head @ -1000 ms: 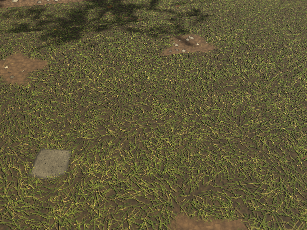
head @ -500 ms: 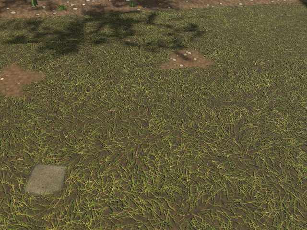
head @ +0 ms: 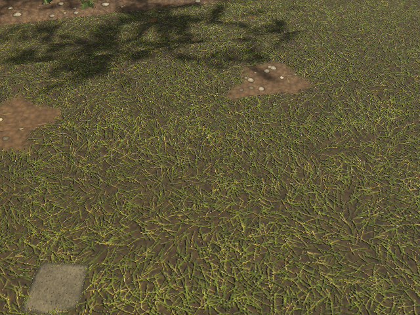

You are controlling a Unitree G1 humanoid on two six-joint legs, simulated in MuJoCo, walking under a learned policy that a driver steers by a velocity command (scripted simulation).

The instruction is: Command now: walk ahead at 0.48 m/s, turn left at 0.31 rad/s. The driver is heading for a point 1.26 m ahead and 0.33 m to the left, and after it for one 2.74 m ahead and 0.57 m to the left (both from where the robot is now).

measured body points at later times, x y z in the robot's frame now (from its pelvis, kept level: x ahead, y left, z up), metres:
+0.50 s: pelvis +0.29 +0.09 -0.12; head +0.31 +0.12 +0.33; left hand +0.19 +0.36 -0.26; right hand +0.55 -0.08 -0.20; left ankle +0.35 +0.19 -0.86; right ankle +0.09 -0.10 -0.68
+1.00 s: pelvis +0.57 +0.16 -0.13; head +0.58 +0.15 +0.32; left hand +0.58 +0.46 -0.22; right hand +0.75 -0.06 -0.26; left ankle +0.41 +0.21 -0.78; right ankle +0.67 +0.10 -0.86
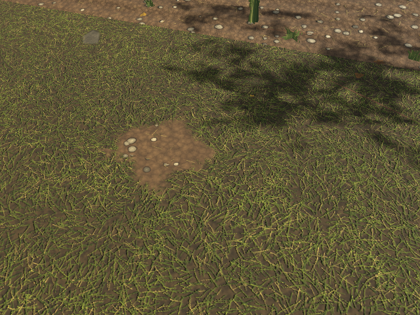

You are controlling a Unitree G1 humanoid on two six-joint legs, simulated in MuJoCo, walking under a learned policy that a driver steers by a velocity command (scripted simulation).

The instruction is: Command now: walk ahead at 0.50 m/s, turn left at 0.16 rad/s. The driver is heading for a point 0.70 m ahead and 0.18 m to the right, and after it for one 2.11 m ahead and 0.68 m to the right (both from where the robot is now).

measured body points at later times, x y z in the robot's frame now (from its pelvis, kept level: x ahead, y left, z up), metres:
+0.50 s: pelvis +0.25 +0.03 +0.01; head +0.27 +0.04 +0.45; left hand +0.34 +0.31 -0.12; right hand +0.37 -0.24 -0.09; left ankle +0.29 +0.16 -0.73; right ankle +0.15 -0.09 -0.64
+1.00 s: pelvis +0.49 -0.11 -0.15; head +0.53 -0.15 +0.30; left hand +0.75 +0.04 -0.25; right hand +0.40 -0.38 -0.28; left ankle +0.41 +0.12 -0.66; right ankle +0.51 -0.20 -0.87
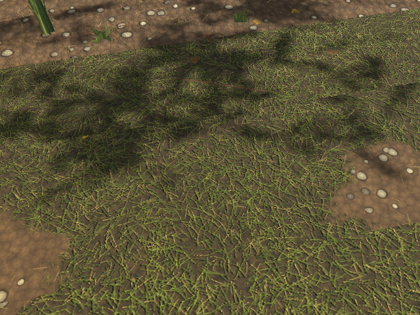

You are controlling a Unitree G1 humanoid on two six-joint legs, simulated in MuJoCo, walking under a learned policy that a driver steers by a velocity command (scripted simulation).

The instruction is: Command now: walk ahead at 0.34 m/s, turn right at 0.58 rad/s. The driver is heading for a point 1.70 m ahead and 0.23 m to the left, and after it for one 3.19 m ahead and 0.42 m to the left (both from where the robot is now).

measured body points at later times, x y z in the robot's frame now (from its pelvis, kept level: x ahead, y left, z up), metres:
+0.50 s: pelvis +0.16 +0.01 +0.01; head +0.19 +0.01 +0.46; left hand +0.31 +0.27 -0.11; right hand +0.28 -0.25 -0.10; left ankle +0.27 +0.11 -0.72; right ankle +0.13 -0.11 -0.71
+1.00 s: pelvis +0.20 +0.03 +0.01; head +0.25 +0.06 +0.46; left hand +0.28 +0.34 -0.10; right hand +0.42 -0.20 -0.07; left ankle +0.21 +0.13 -0.72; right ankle +0.16 -0.11 -0.63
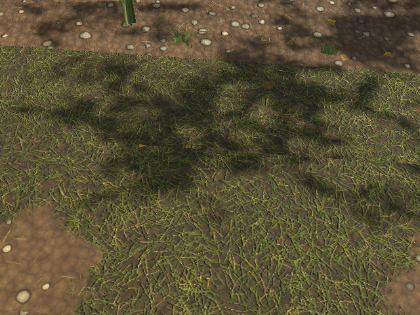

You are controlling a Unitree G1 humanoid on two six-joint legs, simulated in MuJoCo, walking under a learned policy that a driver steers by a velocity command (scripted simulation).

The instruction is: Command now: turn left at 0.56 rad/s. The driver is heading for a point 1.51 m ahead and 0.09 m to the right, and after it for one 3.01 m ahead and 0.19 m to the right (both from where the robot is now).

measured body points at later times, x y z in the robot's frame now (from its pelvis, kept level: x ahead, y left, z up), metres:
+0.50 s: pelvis +0.01 -0.04 +0.01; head +0.04 -0.05 +0.46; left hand +0.09 +0.25 -0.09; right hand +0.21 -0.28 -0.10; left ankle -0.04 +0.11 -0.70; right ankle +0.05 -0.15 -0.73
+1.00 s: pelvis +0.01 -0.02 -0.01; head +0.03 -0.03 +0.44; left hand +0.08 +0.28 -0.11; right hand +0.16 -0.28 -0.13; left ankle -0.04 +0.11 -0.73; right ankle +0.04 -0.13 -0.73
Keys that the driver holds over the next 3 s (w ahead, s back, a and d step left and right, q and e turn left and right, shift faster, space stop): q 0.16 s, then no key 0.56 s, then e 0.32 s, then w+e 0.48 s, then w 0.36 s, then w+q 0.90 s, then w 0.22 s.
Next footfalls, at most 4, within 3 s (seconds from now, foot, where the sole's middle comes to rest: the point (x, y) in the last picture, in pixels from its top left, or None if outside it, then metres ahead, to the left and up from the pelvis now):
0.30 right None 0.09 -0.14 -0.77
0.58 left None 0.00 0.12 -0.77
1.44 left None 0.18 0.12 -0.77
1.90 right None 0.34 -0.21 -0.77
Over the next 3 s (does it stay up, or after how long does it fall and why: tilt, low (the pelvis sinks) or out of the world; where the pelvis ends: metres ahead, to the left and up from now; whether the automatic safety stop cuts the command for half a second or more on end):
stays up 0.86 -0.18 -0.13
